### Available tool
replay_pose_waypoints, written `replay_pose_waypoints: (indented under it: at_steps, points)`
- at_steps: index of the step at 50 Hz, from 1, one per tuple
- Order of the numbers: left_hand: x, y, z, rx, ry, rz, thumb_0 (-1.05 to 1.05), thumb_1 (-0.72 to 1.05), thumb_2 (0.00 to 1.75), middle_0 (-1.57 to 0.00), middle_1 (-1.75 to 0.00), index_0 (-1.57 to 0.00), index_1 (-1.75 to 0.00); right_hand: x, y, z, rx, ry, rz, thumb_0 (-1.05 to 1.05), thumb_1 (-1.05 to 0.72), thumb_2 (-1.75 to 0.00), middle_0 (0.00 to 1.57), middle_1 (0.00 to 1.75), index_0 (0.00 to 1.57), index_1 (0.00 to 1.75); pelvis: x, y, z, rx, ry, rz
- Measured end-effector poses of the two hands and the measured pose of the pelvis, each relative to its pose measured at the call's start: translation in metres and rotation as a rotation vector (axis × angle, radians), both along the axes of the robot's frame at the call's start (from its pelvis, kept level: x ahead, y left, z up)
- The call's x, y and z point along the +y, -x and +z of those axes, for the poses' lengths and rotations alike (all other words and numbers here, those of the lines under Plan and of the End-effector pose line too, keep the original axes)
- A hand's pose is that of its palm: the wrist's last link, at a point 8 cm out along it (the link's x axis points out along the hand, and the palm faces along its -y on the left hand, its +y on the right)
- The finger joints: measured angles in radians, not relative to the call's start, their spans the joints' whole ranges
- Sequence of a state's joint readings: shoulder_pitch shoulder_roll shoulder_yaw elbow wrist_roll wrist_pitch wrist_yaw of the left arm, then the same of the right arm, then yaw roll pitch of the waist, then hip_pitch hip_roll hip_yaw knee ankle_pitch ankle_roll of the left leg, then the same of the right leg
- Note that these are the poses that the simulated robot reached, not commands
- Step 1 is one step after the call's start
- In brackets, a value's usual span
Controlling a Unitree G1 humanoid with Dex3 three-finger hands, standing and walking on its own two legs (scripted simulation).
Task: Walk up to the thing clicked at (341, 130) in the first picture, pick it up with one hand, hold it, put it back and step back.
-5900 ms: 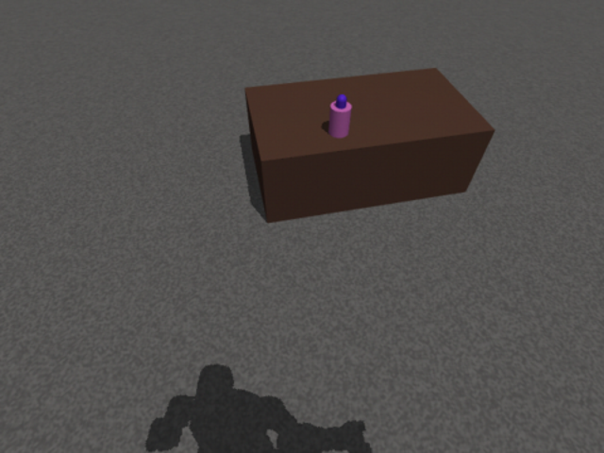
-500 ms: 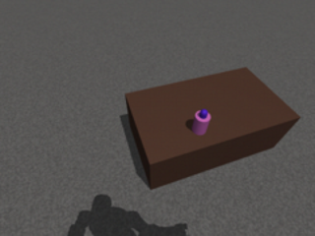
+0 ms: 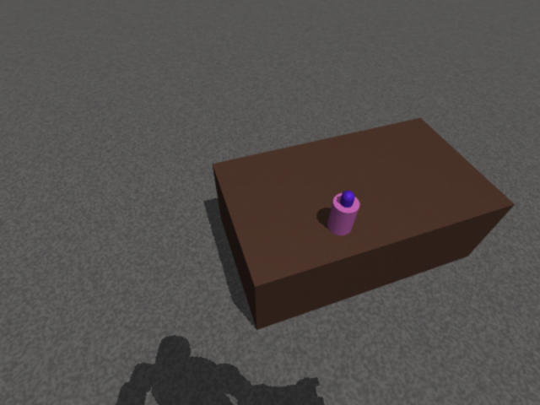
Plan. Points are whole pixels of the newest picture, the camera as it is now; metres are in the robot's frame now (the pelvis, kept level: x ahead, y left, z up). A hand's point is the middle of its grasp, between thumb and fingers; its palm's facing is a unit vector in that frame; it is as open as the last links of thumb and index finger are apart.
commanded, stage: stand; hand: right
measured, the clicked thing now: (344, 210) +0.72 -0.23 -0.34
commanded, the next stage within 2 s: walk up in 1.44 s
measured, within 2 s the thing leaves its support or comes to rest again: neither
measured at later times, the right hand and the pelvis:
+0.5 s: hand out of the picture +0.06 -0.25 -0.15, palm faces -0.01 +0.94 -0.35, open 7.4 cm; pelvis -0.01 +0.01 +0.00, yaw +0 degrees
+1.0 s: hand out of the picture +0.07 -0.25 -0.16, palm faces -0.01 +0.94 -0.34, open 7.4 cm; pelvis +0.00 +0.00 +0.00, yaw +0 degrees
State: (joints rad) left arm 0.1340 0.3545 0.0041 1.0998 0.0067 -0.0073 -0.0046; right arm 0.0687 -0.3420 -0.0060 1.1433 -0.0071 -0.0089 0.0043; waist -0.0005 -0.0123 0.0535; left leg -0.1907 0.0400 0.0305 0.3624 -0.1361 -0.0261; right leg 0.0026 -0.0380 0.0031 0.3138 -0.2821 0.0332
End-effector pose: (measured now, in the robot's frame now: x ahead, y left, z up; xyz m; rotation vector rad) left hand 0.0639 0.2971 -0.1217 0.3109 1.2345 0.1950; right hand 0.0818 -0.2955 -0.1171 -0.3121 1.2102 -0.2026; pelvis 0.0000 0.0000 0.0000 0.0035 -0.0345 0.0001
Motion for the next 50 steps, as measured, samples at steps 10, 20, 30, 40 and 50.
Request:
replay_pose_waypoints:
  at_steps: [10, 20, 30, 40, 50]
  points:
    - [0.002, 0.005, 0.0, 0.002, -0.001, -0.001, 0.0, 0.91, 0.9, -0.21, -0.3, -0.2, -0.3, 0.001, 0.007, 0.001, 0.002, 0.002, -0.006, 0.0, -0.91, -0.89, 0.21, 0.3, 0.2, 0.3, 0.001, 0.003, 0.0, -0.007, 0.002, -0.002]
    - [0.005, 0.015, -0.002, 0.017, 0.003, 0.001, 0.0, 0.91, 0.9, -0.21, -0.3, -0.2, -0.3, 0.002, 0.02, 0.0, 0.023, 0.005, -0.014, 0.0, -0.91, -0.89, 0.21, 0.3, 0.2, 0.3, 0.004, 0.008, 0.0, -0.009, 0.002, -0.001]
    - [0.007, 0.022, -0.003, 0.036, 0.006, 0.006, 0.0, 0.91, 0.9, -0.21, -0.3, -0.2, -0.3, 0.004, 0.027, -0.001, 0.038, 0.004, -0.017, 0.0, -0.91, -0.89, 0.21, 0.3, 0.2, 0.3, 0.006, 0.009, 0.0, -0.006, 0.0, 0.0]
    - [0.008, 0.022, -0.001, 0.039, -0.001, 0.01, 0.0, 0.91, 0.9, -0.21, -0.3, -0.2, -0.3, 0.004, 0.023, -0.003, 0.035, 0.0, -0.015, 0.0, -0.91, -0.89, 0.21, 0.3, 0.2, 0.3, 0.005, 0.006, 0.0, -0.005, -0.001, -0.001]
    - [0.004, 0.014, -0.001, 0.022, -0.001, 0.0, 0.0, 0.91, 0.9, -0.21, -0.3, -0.2, -0.3, 0.003, 0.014, -0.001, 0.019, 0.0, -0.009, 0.0, -0.91, -0.89, 0.21, 0.3, 0.2, 0.3, 0.003, 0.004, 0.0, -0.002, 0.001, -0.001]
